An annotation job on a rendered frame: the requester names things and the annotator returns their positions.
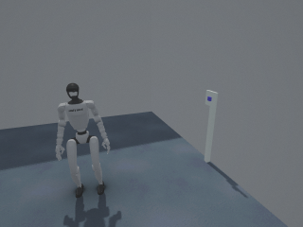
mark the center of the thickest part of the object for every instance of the panel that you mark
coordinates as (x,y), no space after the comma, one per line
(211,121)

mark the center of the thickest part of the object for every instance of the robot right hand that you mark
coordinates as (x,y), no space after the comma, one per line
(57,150)

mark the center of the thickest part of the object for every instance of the right robot upper arm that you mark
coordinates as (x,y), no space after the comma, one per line
(61,114)

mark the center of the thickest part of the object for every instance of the left robot upper arm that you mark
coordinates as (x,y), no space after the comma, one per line
(92,106)

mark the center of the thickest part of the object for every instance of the robot left hand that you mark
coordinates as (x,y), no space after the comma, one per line
(107,143)

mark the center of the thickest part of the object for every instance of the right robot forearm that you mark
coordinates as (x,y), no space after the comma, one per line
(60,135)

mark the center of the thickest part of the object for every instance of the right robot foot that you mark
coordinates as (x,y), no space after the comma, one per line
(79,191)

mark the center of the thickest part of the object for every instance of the right robot shin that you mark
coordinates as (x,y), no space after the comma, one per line
(76,179)

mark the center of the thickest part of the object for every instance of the left robot forearm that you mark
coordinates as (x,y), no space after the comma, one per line
(101,128)

